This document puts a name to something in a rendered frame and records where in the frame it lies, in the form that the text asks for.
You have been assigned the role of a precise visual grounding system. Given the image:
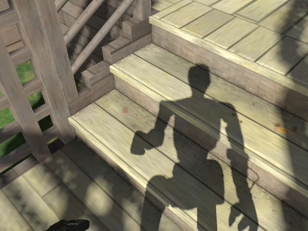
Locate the robot left hand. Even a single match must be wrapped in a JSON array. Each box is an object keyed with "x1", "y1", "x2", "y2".
[{"x1": 46, "y1": 219, "x2": 90, "y2": 231}]

